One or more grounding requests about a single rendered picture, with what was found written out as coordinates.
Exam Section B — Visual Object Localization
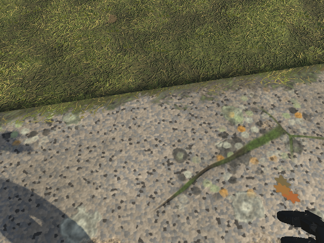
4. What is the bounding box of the robot right hand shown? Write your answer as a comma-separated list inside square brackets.
[277, 210, 324, 243]

